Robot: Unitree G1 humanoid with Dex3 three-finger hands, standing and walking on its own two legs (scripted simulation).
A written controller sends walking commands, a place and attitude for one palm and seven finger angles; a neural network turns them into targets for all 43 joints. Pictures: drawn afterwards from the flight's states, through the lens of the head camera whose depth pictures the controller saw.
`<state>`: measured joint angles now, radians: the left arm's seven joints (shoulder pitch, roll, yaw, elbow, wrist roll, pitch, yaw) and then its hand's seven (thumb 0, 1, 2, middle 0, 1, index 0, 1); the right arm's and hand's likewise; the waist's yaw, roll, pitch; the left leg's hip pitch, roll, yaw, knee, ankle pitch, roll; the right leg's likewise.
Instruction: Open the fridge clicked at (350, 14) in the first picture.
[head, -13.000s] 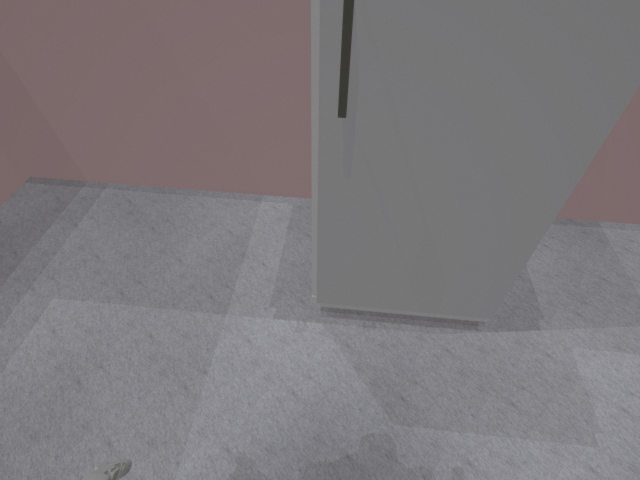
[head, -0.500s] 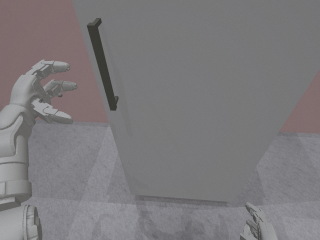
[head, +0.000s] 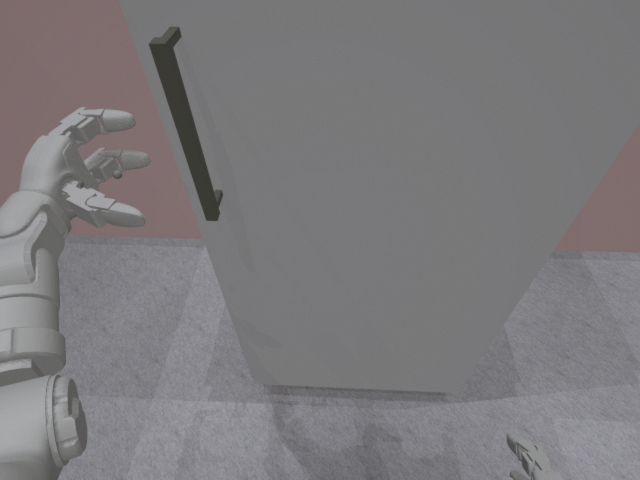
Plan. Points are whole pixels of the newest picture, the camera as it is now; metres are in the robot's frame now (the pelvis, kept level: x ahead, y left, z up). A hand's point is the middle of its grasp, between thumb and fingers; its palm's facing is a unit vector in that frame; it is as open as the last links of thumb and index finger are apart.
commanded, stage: move the hooked fingers beside the handle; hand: left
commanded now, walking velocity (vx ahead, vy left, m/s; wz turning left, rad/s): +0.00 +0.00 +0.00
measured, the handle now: (195, 137) +0.48 +0.18 +0.20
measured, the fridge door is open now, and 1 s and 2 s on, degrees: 0 0 0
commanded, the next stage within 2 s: feel for the door with the fingertips in 1.06 s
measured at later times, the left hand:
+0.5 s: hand (131, 161) +0.43 +0.24 +0.20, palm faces +0.02 -1.00 -0.02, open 14.0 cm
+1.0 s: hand (135, 157) +0.43 +0.24 +0.20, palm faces +0.01 -1.00 -0.01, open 14.0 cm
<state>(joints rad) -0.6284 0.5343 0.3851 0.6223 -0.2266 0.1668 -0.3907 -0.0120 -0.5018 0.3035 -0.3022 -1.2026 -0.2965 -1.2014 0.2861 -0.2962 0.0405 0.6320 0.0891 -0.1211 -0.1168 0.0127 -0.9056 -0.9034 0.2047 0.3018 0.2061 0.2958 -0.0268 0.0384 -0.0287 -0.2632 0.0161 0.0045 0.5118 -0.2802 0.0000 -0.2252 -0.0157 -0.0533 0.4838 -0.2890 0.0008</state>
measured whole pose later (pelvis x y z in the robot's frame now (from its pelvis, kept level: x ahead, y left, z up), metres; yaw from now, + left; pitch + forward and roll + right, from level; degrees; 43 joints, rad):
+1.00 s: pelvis +0.00 +0.01 +0.00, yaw -1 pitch +3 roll -1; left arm -0.76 0.54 0.37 0.83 -0.19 0.06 -0.35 -0.01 -0.50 0.30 -0.30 -1.20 -0.30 -1.20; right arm 0.32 -0.28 0.05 0.63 0.08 -0.09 -0.10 0.01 -0.91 -0.90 0.21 0.30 0.21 0.30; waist -0.06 0.03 -0.04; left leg -0.30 0.02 0.02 0.52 -0.28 0.01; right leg -0.27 -0.01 -0.04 0.48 -0.27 0.01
